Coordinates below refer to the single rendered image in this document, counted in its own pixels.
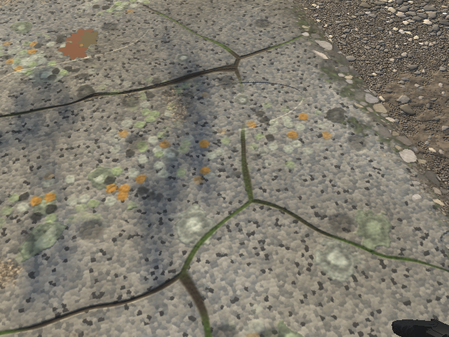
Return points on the right robot hand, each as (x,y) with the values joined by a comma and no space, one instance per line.
(420,328)

